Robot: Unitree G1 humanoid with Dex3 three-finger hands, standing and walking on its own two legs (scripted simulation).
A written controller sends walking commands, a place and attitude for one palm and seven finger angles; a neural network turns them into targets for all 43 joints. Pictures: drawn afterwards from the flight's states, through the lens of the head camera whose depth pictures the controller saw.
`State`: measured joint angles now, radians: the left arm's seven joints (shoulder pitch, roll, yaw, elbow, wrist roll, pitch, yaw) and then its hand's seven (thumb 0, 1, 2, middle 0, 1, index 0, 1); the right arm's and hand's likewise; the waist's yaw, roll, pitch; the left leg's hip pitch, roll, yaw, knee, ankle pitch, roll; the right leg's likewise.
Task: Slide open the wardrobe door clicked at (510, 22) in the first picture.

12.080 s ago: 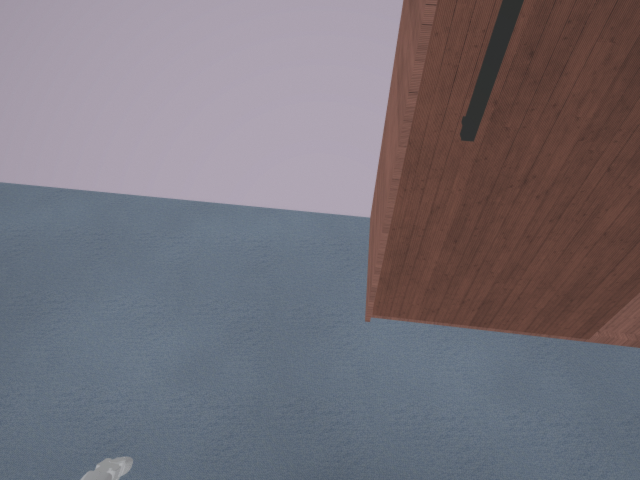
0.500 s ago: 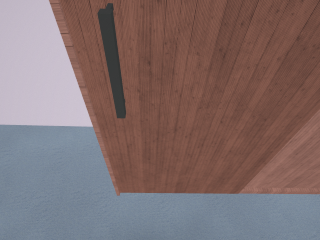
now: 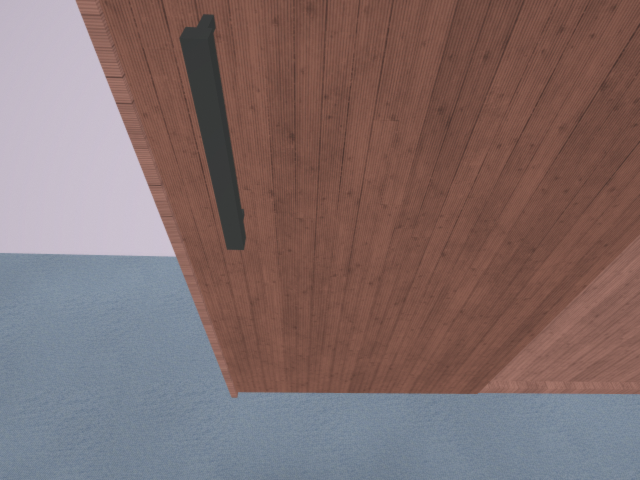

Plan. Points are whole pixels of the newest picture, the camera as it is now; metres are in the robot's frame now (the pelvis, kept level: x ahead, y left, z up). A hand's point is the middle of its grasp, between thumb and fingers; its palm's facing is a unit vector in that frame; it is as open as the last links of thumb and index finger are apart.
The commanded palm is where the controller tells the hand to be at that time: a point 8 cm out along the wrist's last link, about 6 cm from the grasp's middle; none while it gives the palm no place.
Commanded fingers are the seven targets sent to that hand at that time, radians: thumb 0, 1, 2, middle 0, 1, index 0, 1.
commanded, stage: look again from close up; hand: left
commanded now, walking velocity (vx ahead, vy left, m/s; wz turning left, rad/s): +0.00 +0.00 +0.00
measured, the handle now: (224, 152) +0.43 +0.15 +0.19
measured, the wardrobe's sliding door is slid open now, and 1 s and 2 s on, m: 0.00 0.00 0.00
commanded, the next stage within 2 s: raise the hand with hooked fingers in 0.38 s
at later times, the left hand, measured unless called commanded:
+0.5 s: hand out of the picture -0.01 +0.15 -0.18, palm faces +0.02 -0.99 -0.16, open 7.4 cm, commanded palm +0.10 +0.21 -0.07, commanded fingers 0.00 0.85 0.88 -0.20 -0.33 -0.20 -0.33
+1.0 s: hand (161, 465) +0.14 +0.18 -0.01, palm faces +0.28 -0.96 -0.07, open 9.1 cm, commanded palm +0.14 +0.23 +0.02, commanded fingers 0.00 0.27 0.63 -0.25 -0.70 -0.25 -0.70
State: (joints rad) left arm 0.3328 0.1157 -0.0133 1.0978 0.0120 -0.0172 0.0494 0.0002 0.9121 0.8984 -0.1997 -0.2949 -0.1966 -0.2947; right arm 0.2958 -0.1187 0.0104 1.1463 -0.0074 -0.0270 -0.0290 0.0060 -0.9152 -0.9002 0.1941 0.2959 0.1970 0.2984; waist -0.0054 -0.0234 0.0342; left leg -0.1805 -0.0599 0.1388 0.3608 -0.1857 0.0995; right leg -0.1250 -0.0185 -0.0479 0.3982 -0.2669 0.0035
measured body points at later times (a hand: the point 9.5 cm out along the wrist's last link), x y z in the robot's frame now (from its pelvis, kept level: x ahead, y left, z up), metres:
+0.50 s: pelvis +0.01 +0.00 +0.00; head +0.03 +0.01 +0.45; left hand -0.01 +0.21 -0.17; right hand -0.01 -0.21 -0.16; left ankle +0.01 +0.05 -0.74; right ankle -0.03 -0.12 -0.74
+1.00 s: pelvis -0.01 -0.05 -0.04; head +0.00 -0.04 +0.41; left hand +0.12 +0.23 +0.00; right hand +0.24 -0.28 -0.06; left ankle +0.01 +0.05 -0.74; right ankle +0.00 -0.11 -0.74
